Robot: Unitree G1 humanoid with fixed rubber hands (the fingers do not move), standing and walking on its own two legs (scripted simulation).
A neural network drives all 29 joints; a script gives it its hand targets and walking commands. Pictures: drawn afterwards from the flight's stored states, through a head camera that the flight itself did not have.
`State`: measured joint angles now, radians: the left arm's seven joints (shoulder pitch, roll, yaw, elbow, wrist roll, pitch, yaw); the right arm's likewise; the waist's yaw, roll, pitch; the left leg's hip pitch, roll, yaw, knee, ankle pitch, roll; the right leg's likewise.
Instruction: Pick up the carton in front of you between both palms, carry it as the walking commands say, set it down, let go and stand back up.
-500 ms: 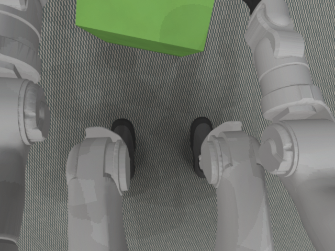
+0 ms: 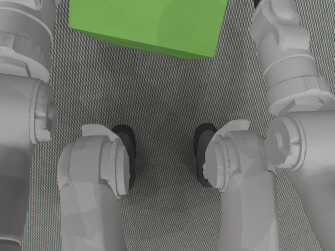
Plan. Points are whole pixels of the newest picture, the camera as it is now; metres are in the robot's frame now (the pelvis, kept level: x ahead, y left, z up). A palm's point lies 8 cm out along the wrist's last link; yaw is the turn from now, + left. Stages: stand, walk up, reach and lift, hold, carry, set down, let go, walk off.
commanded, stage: reach and lift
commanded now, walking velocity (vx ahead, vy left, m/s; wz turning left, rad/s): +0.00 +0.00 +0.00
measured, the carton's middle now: out of the picture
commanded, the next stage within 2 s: none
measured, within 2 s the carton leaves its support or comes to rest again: leaves its support in 0.48 s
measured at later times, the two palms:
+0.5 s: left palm out of the picture +0.56 +0.18 -0.17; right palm out of the picture +0.56 -0.12 -0.15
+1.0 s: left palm out of the picture +0.50 +0.19 +0.05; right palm out of the picture +0.49 -0.11 +0.05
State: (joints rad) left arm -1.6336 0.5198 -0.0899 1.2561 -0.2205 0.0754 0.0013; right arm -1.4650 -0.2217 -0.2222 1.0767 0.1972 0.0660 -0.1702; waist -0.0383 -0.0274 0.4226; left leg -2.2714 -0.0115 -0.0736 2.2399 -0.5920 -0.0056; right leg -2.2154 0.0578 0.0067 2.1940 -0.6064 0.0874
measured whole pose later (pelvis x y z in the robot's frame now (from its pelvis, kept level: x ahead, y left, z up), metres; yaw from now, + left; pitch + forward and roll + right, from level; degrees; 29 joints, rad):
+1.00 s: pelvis -0.02 -0.01 +0.10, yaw +4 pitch +42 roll -4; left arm -1.26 0.14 0.41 0.90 0.30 0.39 -0.03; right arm -1.12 0.08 -0.64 0.67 -0.29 0.38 -0.10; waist -0.03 -0.01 -0.10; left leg -2.11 -0.07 -0.09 1.82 -0.44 -0.04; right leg -2.05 0.07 0.04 1.81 -0.50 0.08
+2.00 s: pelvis +0.08 -0.01 +0.35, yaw +7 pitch +18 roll +0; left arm -0.43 -0.12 0.33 0.52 0.22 0.40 0.00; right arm -0.40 0.17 -0.36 0.47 -0.23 0.40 -0.05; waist 0.00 0.01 -0.17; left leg -0.85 -0.03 -0.08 0.90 -0.36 -0.02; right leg -0.82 0.03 0.08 0.90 -0.40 0.03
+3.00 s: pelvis +0.09 -0.01 +0.41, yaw +7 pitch -4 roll +0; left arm -0.31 -0.16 0.26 0.31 0.30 0.65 -0.01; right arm -0.32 0.17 -0.30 0.32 -0.31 0.63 0.02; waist 0.00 0.01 0.05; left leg -0.13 -0.01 -0.09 0.40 -0.18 -0.02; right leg -0.10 0.01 0.07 0.39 -0.21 0.02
